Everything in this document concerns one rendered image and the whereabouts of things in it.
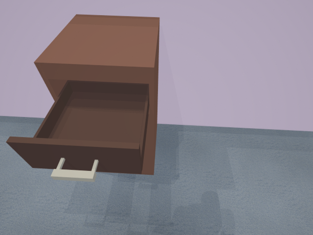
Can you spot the drawer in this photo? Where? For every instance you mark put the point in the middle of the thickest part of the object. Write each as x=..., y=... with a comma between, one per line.
x=91, y=120

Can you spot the cabinet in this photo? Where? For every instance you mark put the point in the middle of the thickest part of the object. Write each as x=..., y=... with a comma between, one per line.
x=106, y=48

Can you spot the handle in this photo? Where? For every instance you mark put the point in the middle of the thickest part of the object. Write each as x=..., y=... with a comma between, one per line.
x=74, y=175

